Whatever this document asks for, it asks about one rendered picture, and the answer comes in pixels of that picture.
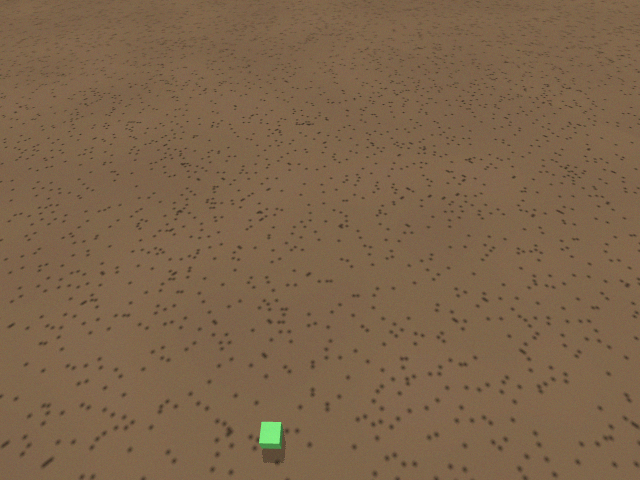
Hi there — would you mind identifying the cube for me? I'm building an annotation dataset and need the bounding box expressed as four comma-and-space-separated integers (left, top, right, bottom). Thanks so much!
259, 422, 283, 449

